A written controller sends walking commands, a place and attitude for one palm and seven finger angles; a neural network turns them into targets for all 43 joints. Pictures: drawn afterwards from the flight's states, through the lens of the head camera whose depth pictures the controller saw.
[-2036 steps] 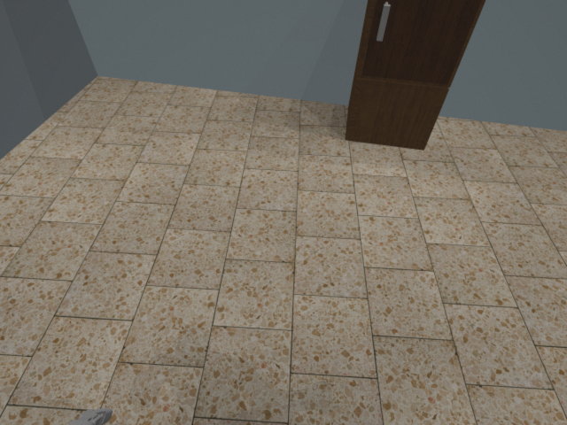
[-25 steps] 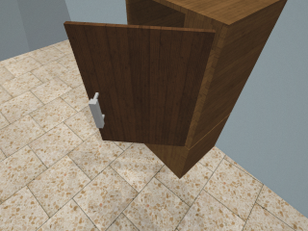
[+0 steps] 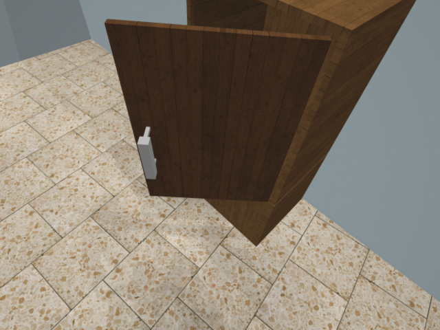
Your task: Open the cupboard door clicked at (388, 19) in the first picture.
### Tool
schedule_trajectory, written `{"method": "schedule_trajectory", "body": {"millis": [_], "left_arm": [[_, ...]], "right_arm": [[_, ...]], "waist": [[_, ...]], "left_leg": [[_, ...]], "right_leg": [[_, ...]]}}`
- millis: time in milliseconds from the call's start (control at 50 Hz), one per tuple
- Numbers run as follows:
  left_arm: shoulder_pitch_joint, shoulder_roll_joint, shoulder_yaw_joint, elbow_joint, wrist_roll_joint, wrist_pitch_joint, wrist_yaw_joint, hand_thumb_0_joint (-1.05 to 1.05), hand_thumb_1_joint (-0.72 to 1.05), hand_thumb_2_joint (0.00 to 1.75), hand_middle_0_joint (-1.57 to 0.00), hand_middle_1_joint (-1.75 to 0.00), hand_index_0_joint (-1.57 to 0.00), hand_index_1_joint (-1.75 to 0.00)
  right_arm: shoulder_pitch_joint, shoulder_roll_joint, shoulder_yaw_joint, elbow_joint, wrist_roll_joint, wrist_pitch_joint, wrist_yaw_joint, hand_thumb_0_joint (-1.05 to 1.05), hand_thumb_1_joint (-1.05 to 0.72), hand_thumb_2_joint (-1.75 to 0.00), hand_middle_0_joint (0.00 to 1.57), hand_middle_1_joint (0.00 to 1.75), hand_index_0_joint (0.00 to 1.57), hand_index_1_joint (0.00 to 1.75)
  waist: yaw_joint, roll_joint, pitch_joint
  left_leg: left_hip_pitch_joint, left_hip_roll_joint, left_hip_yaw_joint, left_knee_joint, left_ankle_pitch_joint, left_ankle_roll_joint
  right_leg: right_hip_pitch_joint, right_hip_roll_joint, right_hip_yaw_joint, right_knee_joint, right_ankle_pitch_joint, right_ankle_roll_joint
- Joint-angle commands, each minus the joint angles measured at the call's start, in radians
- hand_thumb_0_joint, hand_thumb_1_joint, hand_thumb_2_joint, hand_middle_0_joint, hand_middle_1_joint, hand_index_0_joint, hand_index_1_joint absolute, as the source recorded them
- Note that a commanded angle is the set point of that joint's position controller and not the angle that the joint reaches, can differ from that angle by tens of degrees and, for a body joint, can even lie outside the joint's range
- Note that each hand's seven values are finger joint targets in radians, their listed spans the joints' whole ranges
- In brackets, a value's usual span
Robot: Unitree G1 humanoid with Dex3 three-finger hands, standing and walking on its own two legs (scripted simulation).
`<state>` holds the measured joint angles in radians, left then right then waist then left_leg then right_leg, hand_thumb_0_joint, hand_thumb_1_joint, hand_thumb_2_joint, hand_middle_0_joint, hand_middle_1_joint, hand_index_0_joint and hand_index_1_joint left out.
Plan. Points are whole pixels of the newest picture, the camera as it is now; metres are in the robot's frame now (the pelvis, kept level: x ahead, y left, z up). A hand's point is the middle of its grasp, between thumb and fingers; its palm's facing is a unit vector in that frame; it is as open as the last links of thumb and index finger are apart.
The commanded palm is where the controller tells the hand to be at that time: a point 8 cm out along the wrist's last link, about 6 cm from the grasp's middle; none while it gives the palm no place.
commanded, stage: come to a stop and stand still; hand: left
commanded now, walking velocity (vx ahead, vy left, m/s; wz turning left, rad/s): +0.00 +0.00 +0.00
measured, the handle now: (149, 153) +0.55 +0.21 -0.08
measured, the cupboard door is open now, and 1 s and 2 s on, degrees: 44 44 44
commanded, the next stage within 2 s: look again from close up in 1.78 s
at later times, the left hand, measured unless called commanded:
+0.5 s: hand out of the picture +0.01 +0.14 -0.18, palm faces +0.03 -0.97 -0.22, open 7.3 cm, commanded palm none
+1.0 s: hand out of the picture -0.04 +0.16 -0.18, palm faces +0.03 -0.98 -0.22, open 7.3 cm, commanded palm none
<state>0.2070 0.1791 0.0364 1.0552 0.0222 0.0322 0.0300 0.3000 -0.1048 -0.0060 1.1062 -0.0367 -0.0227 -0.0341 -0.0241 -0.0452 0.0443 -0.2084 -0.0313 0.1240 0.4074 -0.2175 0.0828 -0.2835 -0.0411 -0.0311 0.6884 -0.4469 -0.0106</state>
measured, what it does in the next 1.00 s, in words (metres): steps on the spot: right foot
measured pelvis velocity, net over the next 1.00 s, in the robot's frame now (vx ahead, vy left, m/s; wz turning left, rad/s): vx -0.04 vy -0.03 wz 0.01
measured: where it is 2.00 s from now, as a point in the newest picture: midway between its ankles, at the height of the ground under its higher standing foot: outside the picture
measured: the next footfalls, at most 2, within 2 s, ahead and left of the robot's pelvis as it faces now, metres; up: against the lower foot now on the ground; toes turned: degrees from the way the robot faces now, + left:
right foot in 0.08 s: +0.02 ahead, -0.14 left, +0.00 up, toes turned -1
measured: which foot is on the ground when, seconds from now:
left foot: down 0.00-1.00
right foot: up 0.00-0.06, down 0.08-1.00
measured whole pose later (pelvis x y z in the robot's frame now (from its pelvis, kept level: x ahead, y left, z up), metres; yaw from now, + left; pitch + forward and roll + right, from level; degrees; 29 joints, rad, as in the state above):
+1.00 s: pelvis -0.04 -0.03 +0.00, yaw +1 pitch -3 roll +0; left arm 0.32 0.20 -0.01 1.09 0.02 -0.02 0.04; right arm 0.26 -0.19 0.00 1.14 -0.02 0.00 -0.01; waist 0.00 -0.01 0.02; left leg -0.20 0.01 0.09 0.41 -0.16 0.03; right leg -0.15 0.00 -0.06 0.40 -0.20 -0.02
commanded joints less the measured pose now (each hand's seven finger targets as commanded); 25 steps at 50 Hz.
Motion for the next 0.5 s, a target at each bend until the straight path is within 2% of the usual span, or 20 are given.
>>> {"method": "schedule_trajectory", "body": {"millis": [0, 20, 40, 60, 80, 100, 120, 140, 160, 180, 220, 260, 280, 340, 380, 440, 480], "left_arm": [[0.066, 0.025, -0.004, -0.017, -0.008, -0.023, -0.008, 0.0, 0.9, 0.9, -0.2, -0.3, -0.2, -0.3], [0.081, 0.039, -0.004, -0.006, -0.009, -0.029, -0.004, 0.0, 0.9, 0.9, -0.2, -0.3, -0.2, -0.3], [0.093, 0.052, -0.005, 0.004, -0.011, -0.036, 0.0, 0.0, 0.9, 0.9, -0.2, -0.3, -0.2, -0.3], [0.127, 0.172, -0.033, -0.042, -0.005, -0.038, 0.009, 0.0, 0.9, 0.9, -0.2, -0.3, -0.2, -0.3], [0.134, 0.11, -0.024, -0.061, 0.002, -0.024, 0.011, 0.0, 0.9, 0.9, -0.2, -0.3, -0.2, -0.3], [0.117, 0.086, -0.029, -0.075, 0.005, -0.03, 0.009, 0.0, 0.9, 0.9, -0.2, -0.3, -0.2, -0.3], [0.124, 0.072, -0.025, -0.085, 0.004, -0.036, 0.007, 0.0, 0.9, 0.9, -0.2, -0.3, -0.2, -0.3], [0.132, 0.069, -0.024, -0.087, 0.003, -0.041, 0.006, 0.0, 0.9, 0.9, -0.2, -0.3, -0.2, -0.3], [0.149, 0.077, -0.025, -0.083, 0.001, -0.05, 0.008, 0.0, 0.9, 0.9, -0.2, -0.3, -0.2, -0.3], [0.156, 0.084, -0.019, -0.076, -0.002, -0.056, 0.011, 0.0, 0.9, 0.9, -0.2, -0.3, -0.2, -0.3], [0.155, 0.104, -0.01, -0.08, -0.005, -0.062, 0.016, 0.0, 0.9, 0.9, -0.2, -0.3, -0.2, -0.3], [0.168, 0.109, -0.012, -0.078, -0.005, -0.07, 0.018, 0.0, 0.9, 0.9, -0.2, -0.3, -0.2, -0.3], [0.172, 0.121, -0.008, -0.08, -0.005, -0.071, 0.018, 0.0, 0.9, 0.9, -0.2, -0.3, -0.2, -0.3], [0.144, 0.136, -0.005, -0.087, -0.004, -0.067, 0.017, 0.0, 0.9, 0.9, -0.2, -0.3, -0.2, -0.3], [0.148, 0.139, -0.01, -0.081, -0.003, -0.071, 0.018, 0.0, 0.9, 0.9, -0.2, -0.3, -0.2, -0.3], [0.133, 0.154, -0.01, -0.074, -0.003, -0.071, 0.015, 0.0, 0.9, 0.9, -0.2, -0.3, -0.2, -0.3], [0.132, 0.156, -0.014, -0.069, -0.003, -0.074, 0.015, 0.0, 0.9, 0.9, -0.2, -0.3, -0.2, -0.3]], "right_arm": [[0.075, -0.155, -0.031, 0.007, 0.011, -0.01, -0.015, 0.0, -0.9, -0.9, 0.2, 0.3, 0.2, 0.3], [0.074, -0.141, -0.027, 0.011, 0.017, -0.013, -0.014, 0.0, -0.9, -0.9, 0.2, 0.3, 0.2, 0.3], [0.069, -0.121, -0.022, 0.014, 0.021, -0.017, -0.011, 0.0, -0.9, -0.9, 0.2, 0.3, 0.2, 0.3], [0.026, -0.2, -0.015, -0.083, 0.011, -0.009, -0.001, 0.0, -0.9, -0.9, 0.2, 0.3, 0.2, 0.3], [0.005, -0.181, -0.036, -0.1, 0.005, -0.022, -0.002, 0.0, -0.9, -0.9, 0.2, 0.3, 0.2, 0.3], [0.019, -0.196, -0.044, -0.104, 0.006, -0.021, -0.004, 0.0, -0.9, -0.9, 0.2, 0.3, 0.2, 0.3], [0.035, -0.192, -0.05, -0.103, 0.008, -0.02, -0.007, 0.0, -0.9, -0.9, 0.2, 0.3, 0.2, 0.3], [0.042, -0.184, -0.05, -0.1, 0.011, -0.02, -0.008, 0.0, -0.9, -0.9, 0.2, 0.3, 0.2, 0.3], [0.037, -0.17, -0.041, -0.103, 0.011, -0.021, -0.006, 0.0, -0.9, -0.9, 0.2, 0.3, 0.2, 0.3], [0.041, -0.158, -0.04, -0.101, 0.014, -0.02, -0.006, 0.0, -0.9, -0.9, 0.2, 0.3, 0.2, 0.3], [0.051, -0.155, -0.041, -0.1, 0.017, -0.016, -0.006, 0.0, -0.9, -0.9, 0.2, 0.3, 0.2, 0.3], [0.037, -0.152, -0.036, -0.1, 0.016, -0.012, -0.003, 0.0, -0.9, -0.9, 0.2, 0.3, 0.2, 0.3], [0.027, -0.159, -0.04, -0.102, 0.018, -0.008, -0.002, 0.0, -0.9, -0.9, 0.2, 0.3, 0.2, 0.3], [-0.008, -0.181, -0.046, -0.106, 0.02, 0.002, -0.001, 0.0, -0.9, -0.9, 0.2, 0.3, 0.2, 0.3], [-0.033, -0.186, -0.044, -0.104, 0.02, 0.003, 0.004, 0.0, -0.9, -0.9, 0.2, 0.3, 0.2, 0.3], [-0.067, -0.206, -0.043, -0.103, 0.021, 0.006, 0.007, 0.0, -0.9, -0.9, 0.2, 0.3, 0.2, 0.3], [-0.081, -0.21, -0.04, -0.097, 0.022, 0.004, 0.01, 0.0, -0.9, -0.9, 0.2, 0.3, 0.2, 0.3]], "waist": [[0.019, 0.136, -0.05], [0.027, 0.107, -0.056], [0.03, 0.076, -0.05], [0.024, 0.139, 0.034], [0.033, 0.05, -0.013], [0.02, 0.051, -0.068], [0.017, 0.067, -0.093], [0.018, 0.091, -0.091], [0.027, 0.074, -0.097], [0.02, 0.053, -0.085], [0.008, 0.037, -0.073], [0.011, 0.033, -0.093], [0.009, 0.02, -0.078], [0.002, 0.021, -0.02], [0.006, 0.015, -0.02], [0.006, 0.011, 0.006], [0.009, 0.018, -0.009]], "left_leg": [[0.074, 0.262, -0.235, -0.081, 0.266, 0.039], [0.043, 0.234, -0.212, -0.057, 0.245, 0.01], [-0.003, 0.2, -0.184, -0.047, 0.189, -0.022], [-0.042, 0.124, -0.16, -0.073, 0.136, -0.06], [-0.087, 0.173, -0.208, -0.063, -0.02, -0.054], [-0.059, 0.187, -0.233, -0.052, 0.004, -0.036], [-0.045, 0.193, -0.225, -0.044, 0.01, -0.027], [-0.029, 0.186, -0.207, -0.013, 0.095, -0.023], [-0.025, 0.172, -0.175, 0.04, 0.192, -0.025], [-0.025, 0.148, -0.146, 0.078, 0.231, -0.035], [-0.029, 0.133, -0.12, 0.104, 0.228, -0.045], [-0.005, 0.13, -0.105, 0.108, 0.231, -0.048], [-0.008, 0.124, -0.099, 0.114, 0.189, -0.051], [-0.009, 0.129, -0.104, 0.077, 0.115, -0.051], [0.012, 0.13, -0.103, 0.071, 0.119, -0.049], [0.017, 0.131, -0.109, 0.043, 0.073, -0.051], [0.035, 0.133, -0.11, 0.03, 0.076, -0.05]], "right_leg": [[0.058, -0.007, -0.005, -0.227, 0.14, 0.004], [0.123, -0.021, 0.017, -0.299, 0.215, -0.002], [0.168, -0.055, 0.06, -0.314, 0.282, -0.016], [0.119, -0.035, 0.025, -0.276, 0.264, -0.012], [0.056, -0.031, 0.026, -0.2, 0.16, -0.014], [0.062, -0.018, 0.02, -0.173, 0.209, -0.021], [0.054, -0.016, 0.013, -0.17, 0.219, -0.021], [0.047, -0.022, 0.017, -0.181, 0.267, -0.023], [0.076, -0.031, 0.038, -0.211, 0.328, -0.026], [0.082, -0.05, 0.067, -0.22, 0.401, -0.036], [0.093, -0.071, 0.093, -0.214, 0.527, -0.051], [0.115, -0.083, 0.107, -0.215, 0.629, -0.053], [0.114, -0.093, 0.113, -0.219, 0.663, -0.052], [0.067, -0.086, 0.121, -0.244, 0.547, -0.05], [0.065, -0.085, 0.128, -0.268, 0.536, -0.044], [0.04, -0.086, 0.134, -0.304, 0.436, -0.041], [0.052, -0.086, 0.135, -0.324, 0.424, -0.035]]}}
